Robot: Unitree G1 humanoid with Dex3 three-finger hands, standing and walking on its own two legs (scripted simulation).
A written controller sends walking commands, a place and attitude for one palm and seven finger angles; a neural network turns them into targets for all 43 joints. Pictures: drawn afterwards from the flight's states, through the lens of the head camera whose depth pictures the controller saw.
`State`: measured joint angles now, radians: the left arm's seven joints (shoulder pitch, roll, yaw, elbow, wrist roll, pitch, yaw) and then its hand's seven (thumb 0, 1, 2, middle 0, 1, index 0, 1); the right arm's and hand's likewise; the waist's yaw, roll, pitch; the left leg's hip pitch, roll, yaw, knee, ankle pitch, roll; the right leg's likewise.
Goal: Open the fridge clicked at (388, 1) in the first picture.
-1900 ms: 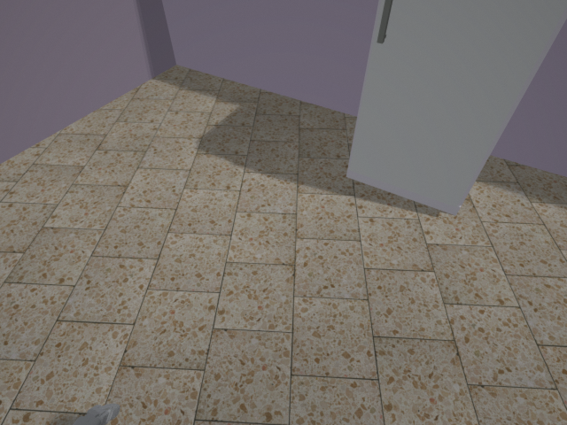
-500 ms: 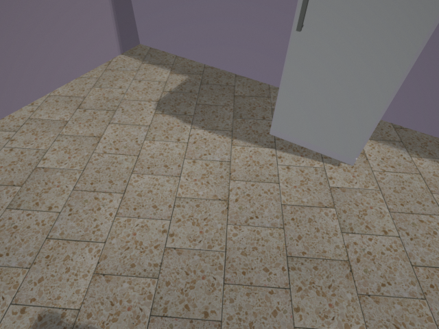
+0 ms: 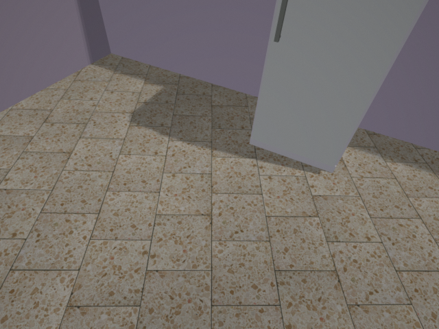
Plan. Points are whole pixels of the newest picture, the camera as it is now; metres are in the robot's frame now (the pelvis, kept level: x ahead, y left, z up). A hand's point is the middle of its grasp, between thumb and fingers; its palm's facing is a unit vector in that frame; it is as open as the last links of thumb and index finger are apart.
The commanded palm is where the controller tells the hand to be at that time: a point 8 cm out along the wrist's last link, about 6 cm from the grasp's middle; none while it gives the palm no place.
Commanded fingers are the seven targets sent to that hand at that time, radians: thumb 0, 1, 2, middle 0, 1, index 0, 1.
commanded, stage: walk to a spot facing it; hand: left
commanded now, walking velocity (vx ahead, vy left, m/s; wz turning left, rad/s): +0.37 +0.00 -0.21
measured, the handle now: out of the picture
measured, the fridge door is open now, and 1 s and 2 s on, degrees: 0 0 0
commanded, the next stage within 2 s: turn to face it in 1.10 s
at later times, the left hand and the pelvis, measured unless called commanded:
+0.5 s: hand (167, 289) +0.24 +0.13 -0.16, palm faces -0.05 -0.98 -0.20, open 7.2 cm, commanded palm none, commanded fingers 0.00 0.90 0.90 -0.20 -0.30 -0.20 -0.30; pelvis +0.18 -0.05 +0.01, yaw -4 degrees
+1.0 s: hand (172, 212) +0.44 +0.15 -0.16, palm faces -0.09 -0.98 -0.16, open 7.3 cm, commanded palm none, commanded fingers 0.00 0.90 0.90 -0.20 -0.30 -0.20 -0.30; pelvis +0.40 -0.02 +0.02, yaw -9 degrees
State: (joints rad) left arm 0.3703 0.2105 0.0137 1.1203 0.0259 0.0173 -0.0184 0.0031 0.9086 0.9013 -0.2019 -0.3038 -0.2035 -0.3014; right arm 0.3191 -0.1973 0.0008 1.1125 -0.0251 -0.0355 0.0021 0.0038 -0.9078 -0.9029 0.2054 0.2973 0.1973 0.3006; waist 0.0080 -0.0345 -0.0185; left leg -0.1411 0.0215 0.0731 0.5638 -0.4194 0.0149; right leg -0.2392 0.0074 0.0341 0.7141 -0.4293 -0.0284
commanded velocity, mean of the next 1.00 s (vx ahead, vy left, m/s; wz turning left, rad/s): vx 0.37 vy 0.00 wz -0.16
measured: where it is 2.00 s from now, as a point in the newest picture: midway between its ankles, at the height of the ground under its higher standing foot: (247, 240)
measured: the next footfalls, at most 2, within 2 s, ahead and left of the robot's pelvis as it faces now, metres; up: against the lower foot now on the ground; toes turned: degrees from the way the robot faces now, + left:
right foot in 0.26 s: +0.24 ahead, -0.16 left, +0.00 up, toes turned -11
left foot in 0.68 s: +0.39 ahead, +0.08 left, +0.00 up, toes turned +7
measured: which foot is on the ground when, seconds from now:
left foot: down 0.00-0.28, up 0.30-0.66, down 0.68-1.00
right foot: up 0.00-0.24, down 0.26-0.68, up 0.70-1.00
